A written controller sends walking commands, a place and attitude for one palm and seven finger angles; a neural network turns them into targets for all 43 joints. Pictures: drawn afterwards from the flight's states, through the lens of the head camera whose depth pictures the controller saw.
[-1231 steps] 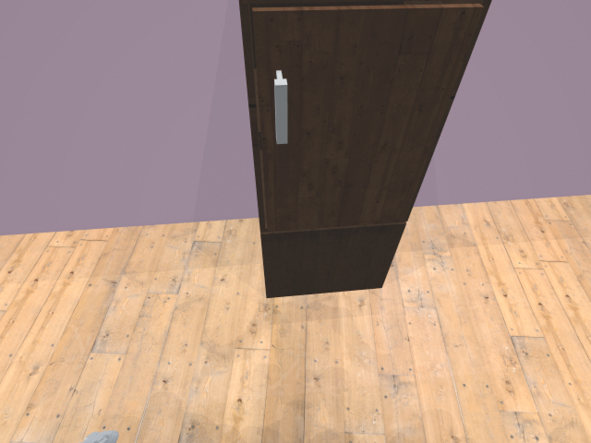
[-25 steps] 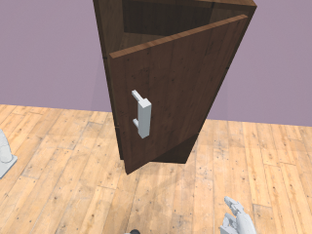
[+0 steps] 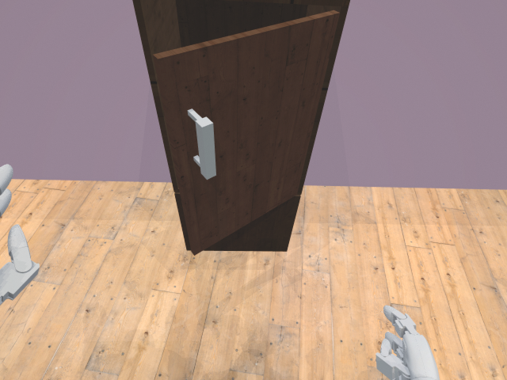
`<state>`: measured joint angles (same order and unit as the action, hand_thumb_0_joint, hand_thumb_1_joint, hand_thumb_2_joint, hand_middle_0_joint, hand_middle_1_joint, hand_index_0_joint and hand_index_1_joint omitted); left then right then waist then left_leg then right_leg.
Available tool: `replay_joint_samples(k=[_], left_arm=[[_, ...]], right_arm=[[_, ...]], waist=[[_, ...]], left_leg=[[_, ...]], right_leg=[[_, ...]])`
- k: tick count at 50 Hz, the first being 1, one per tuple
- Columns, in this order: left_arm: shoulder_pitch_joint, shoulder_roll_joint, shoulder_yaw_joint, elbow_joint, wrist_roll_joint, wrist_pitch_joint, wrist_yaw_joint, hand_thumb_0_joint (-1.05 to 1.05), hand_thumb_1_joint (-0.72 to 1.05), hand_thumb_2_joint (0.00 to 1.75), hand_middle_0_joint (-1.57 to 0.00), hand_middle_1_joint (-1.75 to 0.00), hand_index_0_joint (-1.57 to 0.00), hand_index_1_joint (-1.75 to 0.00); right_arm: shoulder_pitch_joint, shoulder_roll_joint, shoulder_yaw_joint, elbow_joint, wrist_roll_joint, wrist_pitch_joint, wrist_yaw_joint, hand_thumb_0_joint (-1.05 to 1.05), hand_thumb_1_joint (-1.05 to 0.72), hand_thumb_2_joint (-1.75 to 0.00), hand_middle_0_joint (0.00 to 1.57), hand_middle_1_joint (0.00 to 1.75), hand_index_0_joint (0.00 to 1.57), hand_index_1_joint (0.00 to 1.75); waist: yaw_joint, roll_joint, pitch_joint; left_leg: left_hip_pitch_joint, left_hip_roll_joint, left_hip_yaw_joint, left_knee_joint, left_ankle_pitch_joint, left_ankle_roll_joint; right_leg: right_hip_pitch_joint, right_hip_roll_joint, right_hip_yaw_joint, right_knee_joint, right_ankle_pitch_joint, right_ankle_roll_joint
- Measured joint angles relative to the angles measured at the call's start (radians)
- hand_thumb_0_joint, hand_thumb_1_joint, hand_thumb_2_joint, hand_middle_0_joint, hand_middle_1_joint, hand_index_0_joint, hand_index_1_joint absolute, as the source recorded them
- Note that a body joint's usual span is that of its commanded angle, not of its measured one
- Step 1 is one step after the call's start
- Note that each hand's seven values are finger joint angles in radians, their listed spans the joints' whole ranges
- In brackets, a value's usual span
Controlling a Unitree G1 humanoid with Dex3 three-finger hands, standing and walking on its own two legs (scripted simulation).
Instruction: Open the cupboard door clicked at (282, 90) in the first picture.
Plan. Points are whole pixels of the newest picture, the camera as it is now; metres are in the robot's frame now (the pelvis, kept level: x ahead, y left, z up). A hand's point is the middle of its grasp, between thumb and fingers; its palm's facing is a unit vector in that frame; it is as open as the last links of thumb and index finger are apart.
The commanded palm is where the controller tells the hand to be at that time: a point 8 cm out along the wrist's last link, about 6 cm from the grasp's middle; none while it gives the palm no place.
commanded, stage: stop stepping back and stand still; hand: left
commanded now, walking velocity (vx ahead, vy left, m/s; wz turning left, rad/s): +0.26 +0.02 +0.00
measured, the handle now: (200, 144) +0.51 +0.13 +0.09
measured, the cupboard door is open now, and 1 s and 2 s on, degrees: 37 37 37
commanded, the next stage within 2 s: let the arm hang, fingers relaxed in 0.50 s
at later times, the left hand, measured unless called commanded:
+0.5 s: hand out of the picture +0.15 +0.29 +0.17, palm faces +0.47 -0.75 -0.48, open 7.5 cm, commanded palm +0.09 +0.32 +0.18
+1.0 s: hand out of the picture -0.07 +0.22 -0.18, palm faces +0.14 -0.97 -0.19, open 6.9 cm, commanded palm none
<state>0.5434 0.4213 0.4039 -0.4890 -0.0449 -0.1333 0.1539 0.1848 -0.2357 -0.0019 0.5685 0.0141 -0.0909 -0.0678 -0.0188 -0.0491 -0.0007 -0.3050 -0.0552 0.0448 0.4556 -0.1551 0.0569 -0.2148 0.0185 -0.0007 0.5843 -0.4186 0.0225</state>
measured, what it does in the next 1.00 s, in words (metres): steps on the spot: left foot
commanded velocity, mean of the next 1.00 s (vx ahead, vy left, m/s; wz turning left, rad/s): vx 0.06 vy -0.02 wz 0.00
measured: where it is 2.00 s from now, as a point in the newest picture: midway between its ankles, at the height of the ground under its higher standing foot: outside the picture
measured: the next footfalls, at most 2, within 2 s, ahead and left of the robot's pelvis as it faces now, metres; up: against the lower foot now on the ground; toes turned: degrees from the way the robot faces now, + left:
left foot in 0.30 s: -0.02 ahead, +0.14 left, +0.00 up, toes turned +7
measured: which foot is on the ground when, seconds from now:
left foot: down 0.00-0.06, up 0.08-0.28, down 0.30-1.00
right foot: down 0.00-1.00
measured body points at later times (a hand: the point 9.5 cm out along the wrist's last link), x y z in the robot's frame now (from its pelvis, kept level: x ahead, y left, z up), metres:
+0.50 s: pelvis -0.04 +0.02 +0.00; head -0.04 +0.03 +0.45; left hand +0.12 +0.33 +0.19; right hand +0.11 -0.19 -0.09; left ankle -0.03 +0.14 -0.74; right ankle -0.04 -0.07 -0.74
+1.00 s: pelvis -0.06 +0.04 +0.00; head -0.03 +0.06 +0.45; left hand -0.07 +0.27 -0.16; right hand -0.01 -0.20 -0.14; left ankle -0.06 +0.14 -0.74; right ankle -0.04 -0.06 -0.74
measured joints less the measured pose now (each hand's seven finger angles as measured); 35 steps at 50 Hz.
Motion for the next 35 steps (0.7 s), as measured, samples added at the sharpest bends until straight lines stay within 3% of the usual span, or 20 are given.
replay_joint_samples(k=[2, 4, 8, 11, 14, 15, 18, 21, 24, 27, 30, 32, 35], left_arm=[[0.021, 0.009, 0.005, -0.01, 0.005, -0.015, -0.005, 0.02, 0.89, 0.9, -0.21, -0.3, -0.21, -0.3], [0.044, 0.01, 0.003, -0.016, 0.009, -0.033, -0.011, 0.02, 0.88, 0.9, -0.21, -0.3, -0.21, -0.3], [0.053, -0.011, 0.008, 0.0, 0.016, -0.074, -0.006, 0.01, 0.88, 0.9, -0.21, -0.3, -0.21, -0.3], [-0.009, -0.031, 0.001, 0.05, 0.028, -0.084, 0.004, 0.01, 0.88, 0.9, -0.21, -0.3, -0.21, -0.3], [-0.046, -0.056, -0.01, 0.062, 0.03, -0.078, 0.015, 0.01, 0.88, 0.9, -0.21, -0.3, -0.21, -0.3], [-0.047, -0.059, -0.011, 0.052, 0.027, -0.078, 0.017, 0.01, 0.88, 0.9, -0.21, -0.3, -0.21, -0.3], [-0.027, -0.038, 0.011, 0.042, 0.022, -0.08, 0.015, 0.01, 0.88, 0.9, -0.21, -0.3, -0.21, -0.3], [-0.015, -0.009, 0.029, 0.037, 0.026, -0.071, 0.009, 0.02, 0.89, 0.9, -0.21, -0.3, -0.21, -0.3], [-0.014, 0.005, 0.038, 0.018, 0.025, -0.07, 0.008, 0.02, 0.89, 0.9, -0.21, -0.3, -0.21, -0.3], [-0.008, -0.006, 0.025, 0.012, 0.024, -0.073, -0.004, 0.02, 0.89, 0.9, -0.21, -0.3, -0.21, -0.3], [0.021, -0.015, 0.014, 0.008, 0.011, -0.075, -0.014, 0.01, 0.89, 0.9, -0.21, -0.3, -0.21, -0.3], [-0.045, -0.014, -0.053, 0.147, 0.053, -0.068, -0.05, 0.01, 0.89, 0.9, -0.2, -0.3, -0.21, -0.3], [-0.198, -0.072, -0.182, 0.513, 0.076, 0.052, -0.105, 0.0, 0.89, 0.9, -0.2, -0.3, -0.2, -0.3]], right_arm=[[0.008, 0.01, 0.005, -0.007, -0.005, -0.007, 0.001, 0.01, -0.91, -0.9, 0.2, 0.3, 0.2, 0.29], [0.029, 0.018, 0.004, 0.001, -0.011, -0.001, 0.006, 0.01, -0.91, -0.9, 0.2, 0.3, 0.2, 0.29], [0.075, 0.025, 0.003, 0.061, -0.023, 0.009, 0.01, 0.01, -0.9, -0.9, 0.2, 0.3, 0.2, 0.29], [0.108, 0.02, 0.001, 0.092, -0.023, 0.0, -0.003, 0.01, -0.9, -0.9, 0.21, 0.3, 0.21, 0.29], [0.123, 0.0, -0.005, 0.099, -0.025, -0.018, -0.014, 0.01, -0.9, -0.9, 0.21, 0.3, 0.21, 0.3], [0.12, -0.006, -0.009, 0.097, -0.024, -0.024, -0.017, 0.01, -0.9, -0.9, 0.21, 0.3, 0.21, 0.3], [0.091, 0.02, -0.01, 0.103, -0.021, -0.03, -0.015, 0.01, -0.9, -0.9, 0.2, 0.3, 0.21, 0.29], [0.081, 0.057, 0.002, 0.097, -0.026, -0.053, -0.006, 0.01, -0.91, -0.9, 0.2, 0.3, 0.2, 0.29], [0.068, 0.082, 0.024, 0.087, -0.028, -0.071, 0.011, 0.01, -0.9, -0.9, 0.2, 0.3, 0.2, 0.29], [0.046, 0.082, 0.037, 0.082, -0.027, -0.069, 0.024, 0.01, -0.9, -0.9, 0.21, 0.3, 0.21, 0.29], [0.035, 0.072, 0.034, 0.079, -0.021, -0.053, 0.033, 0.01, -0.9, -0.9, 0.21, 0.3, 0.21, 0.3], [0.022, 0.047, 0.005, 0.128, -0.021, -0.052, 0.063, 0.01, -0.9, -0.9, 0.21, 0.3, 0.21, 0.3], [0.0, 0.001, -0.023, 0.192, -0.026, 0.033, 0.077, 0.01, -0.9, -0.9, 0.21, 0.3, 0.21, 0.3]], waist=[[-0.011, 0.01, 0.004], [-0.012, 0.027, -0.01], [0.032, 0.012, -0.053], [0.034, 0.006, -0.063], [0.02, 0.029, -0.054], [0.013, 0.042, -0.044], [0.005, 0.013, -0.011], [-0.001, 0.002, 0.002], [0.004, 0.004, 0.018], [0.006, 0.043, 0.034], [0.014, 0.07, 0.016], [0.025, 0.084, -0.016], [0.021, 0.106, -0.043]], left_leg=[[-0.02, 0.008, -0.012, 0.027, -0.004, -0.009], [-0.061, 0.017, -0.038, 0.113, -0.102, -0.031], [-0.146, 0.023, -0.039, 0.424, -0.185, -0.053], [-0.098, 0.056, -0.014, 0.353, -0.192, -0.042], [0.018, 0.086, -0.009, 0.13, -0.185, -0.026], [0.041, 0.092, -0.016, 0.075, -0.131, -0.032], [0.047, 0.067, 0.007, 0.096, -0.106, -0.045], [0.056, 0.059, 0.012, 0.083, -0.11, -0.042], [0.055, 0.061, 0.012, 0.078, -0.101, -0.046], [0.047, 0.083, -0.001, 0.094, -0.106, -0.056], [0.017, 0.091, -0.02, 0.143, -0.14, -0.059], [-0.045, 0.077, -0.025, 0.265, -0.209, -0.057], [-0.055, 0.063, -0.006, 0.285, -0.252, -0.055]], right_leg=[[0.011, 0.005, -0.02, -0.052, 0.094, -0.031], [0.011, 0.02, -0.039, -0.076, 0.124, -0.064], [0.005, 0.016, -0.015, -0.121, 0.157, -0.078], [0.005, -0.005, -0.026, -0.132, 0.168, -0.066], [-0.009, -0.013, -0.049, -0.091, 0.148, -0.047], [-0.02, -0.013, -0.056, -0.063, 0.134, -0.039], [-0.038, -0.033, -0.026, 0.016, 0.077, -0.019], [-0.05, -0.022, -0.029, 0.08, 0.025, -0.011], [-0.022, -0.007, -0.05, 0.011, 0.049, -0.009], [0.006, 0.021, -0.064, -0.058, 0.139, -0.066], [0.003, 0.041, -0.065, -0.081, 0.143, -0.088], [-0.031, 0.029, -0.072, -0.061, 0.136, -0.088], [-0.07, -0.01, -0.092, 0.01, 0.098, -0.075]])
